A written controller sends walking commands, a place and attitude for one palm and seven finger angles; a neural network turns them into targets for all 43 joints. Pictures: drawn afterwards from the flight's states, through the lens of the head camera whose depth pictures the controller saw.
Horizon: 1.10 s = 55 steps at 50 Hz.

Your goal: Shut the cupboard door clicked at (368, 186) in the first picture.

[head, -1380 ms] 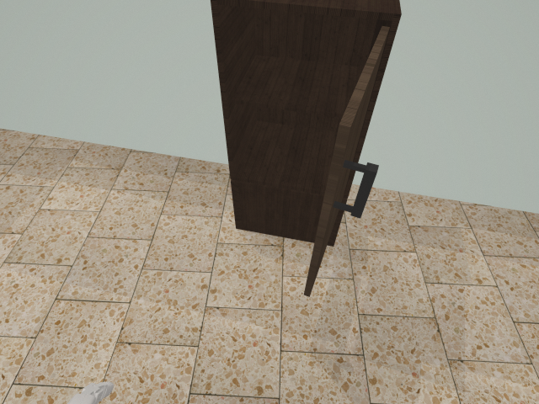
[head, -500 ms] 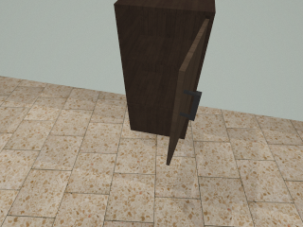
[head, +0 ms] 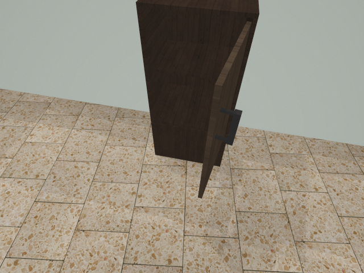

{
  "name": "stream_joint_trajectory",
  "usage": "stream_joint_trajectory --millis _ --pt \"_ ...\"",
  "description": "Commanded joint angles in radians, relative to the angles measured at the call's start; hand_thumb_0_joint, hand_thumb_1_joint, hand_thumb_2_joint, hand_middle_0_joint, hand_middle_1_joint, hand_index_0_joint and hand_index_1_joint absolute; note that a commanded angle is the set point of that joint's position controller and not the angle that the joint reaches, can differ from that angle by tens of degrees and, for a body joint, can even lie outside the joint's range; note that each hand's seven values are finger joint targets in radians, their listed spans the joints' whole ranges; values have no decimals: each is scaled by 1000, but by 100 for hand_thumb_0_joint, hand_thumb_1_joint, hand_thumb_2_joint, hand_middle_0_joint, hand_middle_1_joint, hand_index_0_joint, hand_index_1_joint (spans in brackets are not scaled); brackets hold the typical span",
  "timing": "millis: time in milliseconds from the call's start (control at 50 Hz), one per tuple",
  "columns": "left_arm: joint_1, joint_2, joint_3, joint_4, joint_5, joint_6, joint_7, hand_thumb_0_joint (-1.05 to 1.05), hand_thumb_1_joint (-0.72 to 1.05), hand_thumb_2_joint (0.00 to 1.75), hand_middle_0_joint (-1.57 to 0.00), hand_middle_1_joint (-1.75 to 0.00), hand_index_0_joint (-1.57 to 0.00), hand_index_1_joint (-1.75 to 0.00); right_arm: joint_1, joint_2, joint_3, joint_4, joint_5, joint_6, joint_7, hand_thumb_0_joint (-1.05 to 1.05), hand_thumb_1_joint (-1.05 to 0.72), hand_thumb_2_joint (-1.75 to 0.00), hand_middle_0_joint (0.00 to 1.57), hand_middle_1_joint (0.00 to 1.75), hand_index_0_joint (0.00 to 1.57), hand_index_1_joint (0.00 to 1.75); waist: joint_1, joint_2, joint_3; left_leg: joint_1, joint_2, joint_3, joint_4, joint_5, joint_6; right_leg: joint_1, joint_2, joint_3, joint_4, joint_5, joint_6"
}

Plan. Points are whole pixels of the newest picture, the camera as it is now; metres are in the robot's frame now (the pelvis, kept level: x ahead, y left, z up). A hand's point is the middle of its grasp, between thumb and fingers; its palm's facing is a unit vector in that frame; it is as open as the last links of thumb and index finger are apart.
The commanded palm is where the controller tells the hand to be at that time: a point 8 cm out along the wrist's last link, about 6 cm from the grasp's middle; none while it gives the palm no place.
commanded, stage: look at it before walking up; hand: left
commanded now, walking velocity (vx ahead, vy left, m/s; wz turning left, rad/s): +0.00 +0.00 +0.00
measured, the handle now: (227, 126) +0.53 -0.10 +0.00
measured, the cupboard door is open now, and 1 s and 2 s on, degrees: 80 80 80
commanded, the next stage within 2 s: walk around to get in front in 0.06 s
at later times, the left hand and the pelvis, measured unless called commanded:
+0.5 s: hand out of the picture +0.06 +0.20 -0.18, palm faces -0.13 -0.95 -0.29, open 7.4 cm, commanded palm none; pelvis -0.01 -0.01 -0.02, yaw -10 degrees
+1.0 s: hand out of the picture +0.09 +0.16 -0.16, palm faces -0.31 -0.92 -0.25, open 7.4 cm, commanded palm none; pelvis -0.03 -0.02 +0.00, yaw -24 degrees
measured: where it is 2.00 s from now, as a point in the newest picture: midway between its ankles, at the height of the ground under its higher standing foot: outside the picture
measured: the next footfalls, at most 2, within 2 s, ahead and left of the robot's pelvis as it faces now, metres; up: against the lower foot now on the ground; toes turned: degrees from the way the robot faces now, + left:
left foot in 1.14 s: +0.05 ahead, +0.11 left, +0.00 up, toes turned -31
right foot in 1.62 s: -0.12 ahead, -0.08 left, +0.00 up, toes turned -54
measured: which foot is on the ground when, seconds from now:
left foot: down 0.00-0.54, up 0.56-1.00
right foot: down 0.00-1.00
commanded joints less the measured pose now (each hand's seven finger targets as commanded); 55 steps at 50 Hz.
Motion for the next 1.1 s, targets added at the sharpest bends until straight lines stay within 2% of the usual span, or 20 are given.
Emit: stream_joint_trajectory --millis 0,180,240,300,340,380,420,440,480,500,520,540,560,580,620,700,820,940,1020,1080 --pt "-40 210 47 -66 0 -21 15 0 90 90 -20 -30 -20 -30 -46 -202 -37 -61 5 -26 -13 0 -90 -90 20 30 20 30 0 -4 -76 29 109 -89 -54 130 33 4 -119 105 -68 145 -29" --pt "-43 202 48 -66 1 -12 13 0 90 90 -20 -30 -20 -30 -44 -200 -39 -62 2 -25 -17 0 -90 -90 20 30 20 30 -2 10 -54 42 117 -71 -55 126 30 -21 -110 118 -63 159 -31" --pt "14 104 37 -72 0 20 18 0 90 90 -20 -30 -20 -30 25 -92 -27 -67 1 -5 -24 0 -90 -90 20 30 20 30 -7 9 -70 54 129 -23 3 163 13 -61 -98 122 11 240 -18" --pt "33 102 49 -110 4 37 14 0 90 90 -20 -30 -20 -30 39 -115 -48 -106 0 10 -31 0 -90 -90 20 30 20 30 -8 31 -60 59 169 -22 19 160 30 -137 -62 113 103 233 -14" --pt "38 90 56 -137 6 44 8 0 90 90 -20 -30 -20 -30 36 -130 -63 -133 -2 14 -34 0 -90 -90 20 30 20 30 -8 87 -57 53 224 -47 6 170 64 -188 -28 82 207 164 -3" --pt "53 65 62 -158 7 53 3 0 90 90 -20 -30 -20 -30 26 -139 -75 -156 -3 12 -33 0 -90 -90 20 30 20 30 -2 178 -46 35 320 -82 -27 263 137 -245 1 25 404 -161 13" --pt "57 50 74 -184 7 60 0 0 90 90 -20 -30 -20 -30 14 -130 -81 -184 -6 10 -34 0 -90 -90 20 30 20 30 2 186 -37 -13 379 -88 -27 332 188 -245 -28 26 525 -312 17" --pt "79 42 79 -190 6 60 -4 0 90 90 -20 -30 -20 -30 -18 -124 -84 -198 -9 10 -34 0 -90 -90 20 30 20 30 23 180 -35 -54 378 -53 3 338 177 -199 -52 31 493 -310 10" --pt "179 26 84 -172 10 51 -10 0 90 90 -20 -30 -20 -30 -62 -119 -90 -215 -11 15 -30 0 -90 -90 20 30 20 30 73 138 -64 -85 311 50 149 271 100 -80 -48 -18 299 -143 12" --pt "235 60 95 -159 16 42 -10 0 90 90 -20 -30 -20 -30 -62 -103 -91 -223 -4 23 -27 0 -90 -90 20 30 20 30 98 -1 -77 -158 236 110 315 118 36 5 -56 5 132 51 11" --pt "242 162 114 -165 29 25 6 0 90 90 -20 -30 -20 -30 -20 -17 -77 -247 2 31 -23 0 -90 -90 20 30 20 30 85 -334 -46 -371 72 166 571 -301 -41 49 -274 377 -60 258 -42" --pt "253 184 113 -175 13 26 17 0 90 90 -20 -30 -20 -30 -41 -9 -76 -271 2 38 -23 0 -90 -90 20 30 20 30 85 -342 -38 -402 26 45 710 -413 -43 -20 -366 545 -112 393 -135" --pt "220 163 113 -188 10 29 22 0 90 90 -20 -30 -20 -30 -20 -21 -82 -264 4 41 -23 0 -90 -90 20 30 20 30 59 -238 -48 -397 51 -16 766 -350 -31 -21 -347 468 -107 250 -191" --pt "171 131 117 -204 10 26 24 0 90 90 -20 -30 -20 -30 -35 -16 -84 -254 2 39 -21 0 -90 -90 20 30 20 30 49 -237 -34 -421 61 -34 793 -295 -30 -56 -296 483 -125 143 -174" --pt "119 85 106 -222 2 20 23 0 90 90 -20 -30 -20 -30 -15 -20 -86 -229 -2 37 -18 0 -90 -90 20 30 20 30 23 -112 -28 -408 76 -40 807 -171 -42 -50 -230 398 -96 170 -128" --pt "166 67 111 -207 -1 13 22 0 90 90 -20 -30 -20 -30 15 4 -86 -216 -5 43 -24 0 -90 -90 20 30 20 30 25 -58 -102 -423 63 -41 770 -115 -62 56 -188 352 -70 253 -101" --pt "191 61 119 -203 4 19 15 0 90 90 -20 -30 -20 -30 -11 5 -85 -243 -9 43 -32 0 -90 -90 20 30 20 30 40 -88 -96 -439 50 -54 696 -139 -70 70 -176 419 -90 167 -128" --pt "165 85 127 -216 13 30 10 0 90 90 -20 -30 -20 -30 -21 2 -81 -273 -2 34 -33 0 -90 -90 20 30 20 30 47 -121 -87 -335 27 -43 504 -199 -54 -8 -167 493 -100 86 -180" --pt "118 105 131 -239 17 42 9 0 90 90 -20 -30 -20 -30 35 1 -80 -279 10 25 -35 0 -90 -90 20 30 20 30 31 -152 -93 -197 -10 -44 308 -223 -23 -86 -145 543 -99 82 -164" --pt "59 101 131 -259 9 50 4 0 90 90 -20 -30 -20 -30 164 -15 -85 -248 14 10 -44 0 -90 -90 20 30 20 30 -30 -150 -124 51 -25 -23 41 -79 6 -209 -63 487 -48 35 -75"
